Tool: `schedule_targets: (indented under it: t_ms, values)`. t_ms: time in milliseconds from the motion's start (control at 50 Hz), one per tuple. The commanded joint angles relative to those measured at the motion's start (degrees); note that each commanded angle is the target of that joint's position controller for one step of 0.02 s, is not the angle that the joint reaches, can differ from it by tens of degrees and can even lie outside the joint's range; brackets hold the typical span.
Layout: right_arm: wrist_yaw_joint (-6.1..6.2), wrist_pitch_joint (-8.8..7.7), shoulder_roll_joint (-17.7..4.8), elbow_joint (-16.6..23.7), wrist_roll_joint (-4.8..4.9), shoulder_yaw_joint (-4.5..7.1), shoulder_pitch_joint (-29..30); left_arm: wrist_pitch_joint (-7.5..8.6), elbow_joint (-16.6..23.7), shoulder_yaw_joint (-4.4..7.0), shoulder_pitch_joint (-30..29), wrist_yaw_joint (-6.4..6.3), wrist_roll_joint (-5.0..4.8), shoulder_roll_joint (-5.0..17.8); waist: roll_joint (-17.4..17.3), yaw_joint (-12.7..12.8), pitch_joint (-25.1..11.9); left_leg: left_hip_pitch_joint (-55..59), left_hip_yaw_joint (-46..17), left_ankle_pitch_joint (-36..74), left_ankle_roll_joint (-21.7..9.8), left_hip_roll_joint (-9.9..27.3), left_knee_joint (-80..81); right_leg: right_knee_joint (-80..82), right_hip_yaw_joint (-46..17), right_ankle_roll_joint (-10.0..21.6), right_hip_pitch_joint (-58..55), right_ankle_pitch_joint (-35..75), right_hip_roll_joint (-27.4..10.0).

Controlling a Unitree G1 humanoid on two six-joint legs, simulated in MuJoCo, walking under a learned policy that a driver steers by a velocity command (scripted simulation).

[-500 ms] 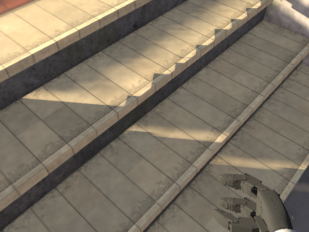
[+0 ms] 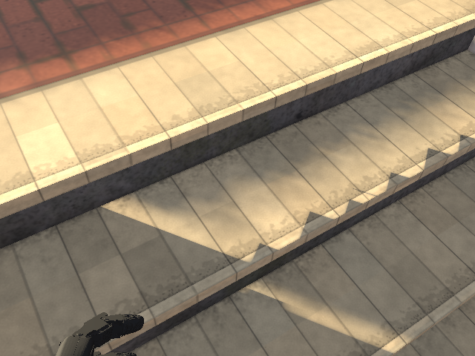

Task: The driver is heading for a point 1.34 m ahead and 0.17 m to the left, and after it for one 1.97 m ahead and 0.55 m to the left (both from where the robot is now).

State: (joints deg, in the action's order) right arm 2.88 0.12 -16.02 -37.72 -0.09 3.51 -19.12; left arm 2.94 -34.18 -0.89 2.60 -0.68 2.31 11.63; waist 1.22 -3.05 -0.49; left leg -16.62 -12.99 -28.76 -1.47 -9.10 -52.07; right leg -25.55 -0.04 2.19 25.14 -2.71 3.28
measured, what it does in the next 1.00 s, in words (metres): steps on the spot, turning left: left foot, then right foot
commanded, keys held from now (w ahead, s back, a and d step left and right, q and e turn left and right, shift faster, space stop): q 0.32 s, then no key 0.68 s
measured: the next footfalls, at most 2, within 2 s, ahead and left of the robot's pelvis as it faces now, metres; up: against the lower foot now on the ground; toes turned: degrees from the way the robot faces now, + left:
left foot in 0.44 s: -0.02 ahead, +0.18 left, +0.00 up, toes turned +15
right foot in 0.78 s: +0.02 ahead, -0.05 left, +0.00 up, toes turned +15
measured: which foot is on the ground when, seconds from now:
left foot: up 0.00-0.42, down 0.44-1.00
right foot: down 0.00-0.44, up 0.46-0.76, down 0.78-1.00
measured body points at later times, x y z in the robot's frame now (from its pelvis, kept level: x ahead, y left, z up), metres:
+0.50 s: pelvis -0.02 +0.06 +0.00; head -0.02 +0.09 +0.44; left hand +0.09 +0.35 -0.10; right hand +0.21 -0.12 -0.08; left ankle -0.06 +0.17 -0.72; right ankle +0.07 -0.10 -0.68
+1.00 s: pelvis -0.05 +0.07 +0.02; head -0.04 +0.07 +0.47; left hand -0.06 +0.31 -0.12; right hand +0.09 -0.13 -0.12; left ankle -0.06 +0.17 -0.72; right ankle -0.02 -0.06 -0.72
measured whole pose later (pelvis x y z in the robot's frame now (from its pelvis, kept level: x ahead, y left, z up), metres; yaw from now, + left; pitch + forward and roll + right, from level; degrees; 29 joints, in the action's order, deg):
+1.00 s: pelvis -0.05 +0.07 +0.02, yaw +16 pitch -1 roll +0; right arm 1.6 1.2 -9.4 -52.4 -1.1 1.6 -13.2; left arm -1.3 -52.3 1.4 15.9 -2.2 0.9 9.5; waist -0.3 0.8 0.6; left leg -12.5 -0.4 -12.3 -1.9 -2.1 -25.3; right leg -25.2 0.6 -1.9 9.9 -14.7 -2.4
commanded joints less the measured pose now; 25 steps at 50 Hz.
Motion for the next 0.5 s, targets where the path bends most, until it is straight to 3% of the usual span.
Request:
schedule_targets:
  t_ms: [20, 40, 60, 80, 100, 120, 140, 180, 200, 260, 300, 320, 360, 380, 400, 420, 440, 460, 480, 500]
  values:
    - [-2.45, -1.78, -2.3, 1.8, -0.93, -0.48, -10.6, -0.98, 2.0, 3.77, 12.3, -1.09, 2.93, 8.8, 4.9, 1.8, -19.8, -24.4, -1.3, -12.8, 7.2, -0.1, -54.1, -3.4, -28.3, 19.5, -33.9, 69.1, -31.8]
    - [-2.17, -0.31, -7.0, 3.9, 1.69, 0.45, -10.9, -1.11, 5.3, 3.93, 0.5, -1.70, 2.13, 9.9, 10.4, -3.2, -18.1, -29.1, 1.8, -8.0, 9.7, 3.8, -60.3, 2.2, -30.9, 22.8, -28.7, 29.9, -32.6]
    - [-1.15, 1.19, -6.7, 4.1, 1.72, 0.72, -4.4, -1.90, 6.8, 2.62, -2.7, -2.70, 0.44, 4.3, 4.5, -0.7, -11.6, -29.8, 4.0, -4.8, 11.2, 7.9, -60.6, 7.0, -26.6, 18.2, -18.7, 1.4, -26.2]
    - [-0.58, 2.40, -6.4, 7.3, 0.92, 0.31, 2.4, -2.46, 6.4, 1.74, -2.8, -3.76, -0.77, 3.2, 1.8, 0.8, -6.4, -28.8, 5.1, -0.7, 11.4, 8.3, -59.9, 8.8, -21.4, 14.7, -10.6, -8.1, -21.0]
    - [-0.68, 3.05, -4.7, 9.5, 0.50, -0.41, 5.6, -2.95, 5.6, 1.53, -2.4, -4.25, -0.98, 4.2, -0.2, 0.5, -3.2, -26.2, 6.3, 1.9, 11.4, 8.1, -60.4, 9.0, -16.3, 13.2, -4.8, -5.7, -18.0]
    - [-0.74, 2.92, -2.5, 10.9, 0.07, -1.25, 7.2, -3.14, 4.2, 1.82, -0.7, -4.76, -0.70, 5.8, 0.4, 1.0, -2.3, -26.6, 7.8, 3.0, 11.3, 6.7, -65.2, 8.8, -13.6, 14.1, -3.7, 0.5, -17.4]
    - [-0.77, 2.48, -1.4, 11.4, 0.31, -1.87, 7.1, -2.85, 3.4, 2.16, 1.3, -5.17, -0.43, 7.0, 1.0, 1.1, -3.5, -28.1, 7.6, 3.0, 11.1, 7.2, -66.6, 7.9, -11.6, 14.6, -6.1, 6.4, -18.0]
    - [-0.76, 1.70, -0.9, 11.6, 0.96, -2.64, 7.8, -2.65, 2.8, 2.57, 4.4, -5.42, -0.64, 7.3, 1.3, 2.2, -5.8, -32.2, 6.3, 3.5, 10.9, 8.3, -62.2, 5.7, -8.3, 14.8, -12.6, 10.6, -18.5]
    - [-0.39, 1.78, -0.1, 11.6, 0.95, -3.01, 9.5, -2.69, 2.4, 2.99, 5.9, -5.40, -0.84, 7.9, 3.2, 3.1, -6.5, -33.7, 7.7, 2.9, 11.0, 8.3, -62.9, 6.0, -8.0, 15.3, -14.9, 11.4, -19.2]
    - [0.04, 2.33, -0.2, 12.6, 0.93, -3.56, 12.1, -3.03, 3.5, 3.79, 4.5, -5.42, -1.40, 9.4, 5.0, 2.6, -7.8, -31.6, 8.3, 4.2, 11.4, 11.4, -49.7, 6.9, -5.3, 14.7, -15.8, 6.2, -19.9]
    - [-0.02, 2.64, 0.5, 11.8, 0.04, -4.02, 11.6, -3.59, 5.1, 4.23, 0.2, -4.85, -0.94, 10.0, 6.1, 1.3, -9.4, -22.3, 10.5, 7.8, 10.1, 13.5, -34.5, 6.5, -1.0, 12.8, -11.5, 7.1, -19.2]
    - [-0.22, 2.66, 0.6, 11.3, 0.12, -4.09, 10.9, -4.07, 6.0, 4.44, -2.3, -4.16, -0.90, 10.4, 7.4, 0.6, -10.6, -13.9, 11.6, 8.2, 8.6, 14.0, -23.0, 6.0, 2.6, 11.3, -8.0, 9.1, -18.2]
    - [-0.12, 3.09, -0.1, 10.3, 0.02, -3.24, 10.7, -4.39, 5.6, 4.88, 0.1, -3.01, -1.29, 11.0, 11.7, 2.3, -12.2, -6.6, 13.4, 6.3, 6.1, 13.0, -8.4, 5.4, 1.1, 11.3, -8.8, 9.6, -20.7]
    - [-0.15, 3.28, -0.1, 9.1, -0.03, -2.79, 8.8, -4.64, 5.5, 4.96, 0.8, -2.72, -1.50, 10.4, 12.1, 2.5, -12.1, -3.9, 13.6, 8.5, 4.6, 13.0, 0.3, 4.8, -0.3, 10.6, -10.1, 7.4, -22.1]
    - [-0.20, 3.44, 0.1, 7.3, -0.27, -2.29, 6.6, -5.01, 4.8, 4.69, 1.8, -2.46, -1.91, 9.0, 10.8, 2.5, -11.4, -0.2, 15.3, 13.1, 3.1, 11.7, 10.7, 2.8, -0.1, 8.9, -10.4, 4.3, -21.8]
    - [-0.52, 3.41, 0.2, 6.3, -0.28, -1.81, 7.3, -5.40, 3.2, 4.16, 4.5, -2.15, -2.94, 6.7, 8.7, 4.1, -8.6, -0.7, 16.5, 14.2, 1.9, 9.6, 22.6, -1.1, 1.5, 5.8, -12.4, 0.5, -19.4]
    - [-1.22, 3.06, -0.8, 6.0, -0.51, -1.30, 8.3, -5.54, 1.1, 3.93, 8.7, -1.47, -3.18, 4.9, 1.8, 6.0, -6.2, 1.4, 12.6, 18.8, 0.9, 10.0, 30.1, -10.1, 5.2, 2.0, -10.1, -9.8, -15.2]
    - [-1.06, 3.13, -6.8, 7.9, -1.70, -0.18, 8.8, -5.56, 1.5, 3.10, 11.9, -0.50, -0.57, 2.0, -16.7, 7.9, -7.2, 11.0, -5.7, 50.1, -3.9, 24.7, 25.1, -30.0, 7.7, -5.8, 8.2, -30.4, -9.8]
    - [-2.12, 2.55, -10.4, 9.7, -4.23, 0.59, 8.5, -5.58, 0.8, 4.28, 9.5, -1.02, -1.13, 4.5, -18.0, 3.2, -12.3, 2.5, -10.5, 54.2, -14.9, 33.7, 28.2, -48.2, 1.6, -8.7, 10.2, -31.6, -6.5]
    - [-3.21, 1.74, -7.4, 9.4, -5.25, -0.19, 11.1, -5.92, -0.3, 4.65, 6.7, -1.54, -3.52, 4.5, -15.0, 1.7, -8.7, -6.3, -11.2, 35.3, -16.4, 31.1, 32.0, -58.0, -3.5, -9.8, 9.7, -30.2, -6.7]
Velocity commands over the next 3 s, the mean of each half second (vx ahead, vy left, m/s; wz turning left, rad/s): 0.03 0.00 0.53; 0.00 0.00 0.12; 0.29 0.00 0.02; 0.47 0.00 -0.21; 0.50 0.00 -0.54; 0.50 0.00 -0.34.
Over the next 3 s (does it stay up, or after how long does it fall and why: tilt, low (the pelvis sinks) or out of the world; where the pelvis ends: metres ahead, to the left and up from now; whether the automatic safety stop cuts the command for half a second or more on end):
stays up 0.83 0.29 0.49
